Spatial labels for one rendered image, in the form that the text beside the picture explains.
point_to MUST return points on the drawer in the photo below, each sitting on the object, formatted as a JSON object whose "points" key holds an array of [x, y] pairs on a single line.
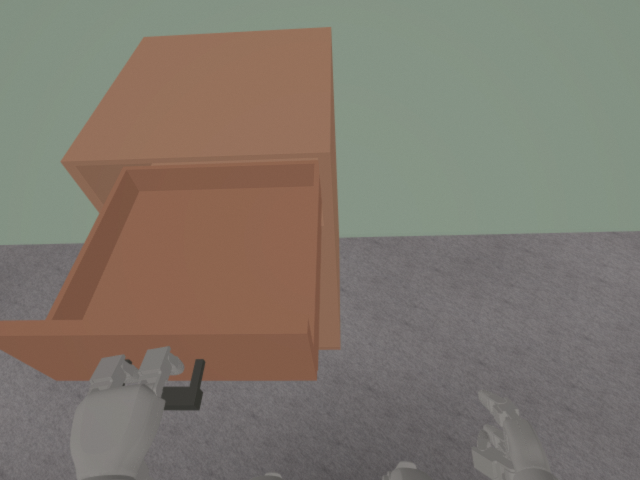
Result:
{"points": [[220, 262]]}

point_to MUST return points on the cabinet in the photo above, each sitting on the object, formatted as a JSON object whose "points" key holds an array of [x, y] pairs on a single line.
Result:
{"points": [[235, 97]]}

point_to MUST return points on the right robot shin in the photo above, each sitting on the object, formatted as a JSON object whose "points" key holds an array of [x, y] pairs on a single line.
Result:
{"points": [[406, 464]]}

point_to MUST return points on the robot right hand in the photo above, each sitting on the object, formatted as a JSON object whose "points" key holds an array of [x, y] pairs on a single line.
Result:
{"points": [[517, 447]]}

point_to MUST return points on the handle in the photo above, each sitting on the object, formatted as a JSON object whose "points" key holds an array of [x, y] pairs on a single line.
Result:
{"points": [[184, 398]]}

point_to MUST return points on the robot left hand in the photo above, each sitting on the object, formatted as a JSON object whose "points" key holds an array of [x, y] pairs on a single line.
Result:
{"points": [[114, 426]]}

